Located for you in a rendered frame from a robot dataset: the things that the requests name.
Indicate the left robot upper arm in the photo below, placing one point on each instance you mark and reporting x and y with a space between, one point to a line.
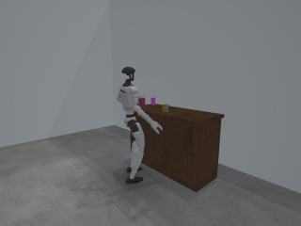
119 95

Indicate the robot right foot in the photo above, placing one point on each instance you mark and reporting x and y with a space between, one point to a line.
135 180

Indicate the sponge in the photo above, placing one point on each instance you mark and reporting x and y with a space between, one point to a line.
142 102

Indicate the right robot upper arm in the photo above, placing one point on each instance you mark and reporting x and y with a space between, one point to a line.
134 94

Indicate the left robot hand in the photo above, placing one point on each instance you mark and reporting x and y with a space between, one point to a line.
140 96

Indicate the table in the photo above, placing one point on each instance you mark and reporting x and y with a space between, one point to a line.
187 149

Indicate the right robot thigh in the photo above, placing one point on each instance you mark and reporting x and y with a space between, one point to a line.
139 136

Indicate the right robot hand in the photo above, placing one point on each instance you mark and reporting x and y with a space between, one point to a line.
154 126

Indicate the right robot forearm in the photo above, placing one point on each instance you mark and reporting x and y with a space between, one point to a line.
142 114

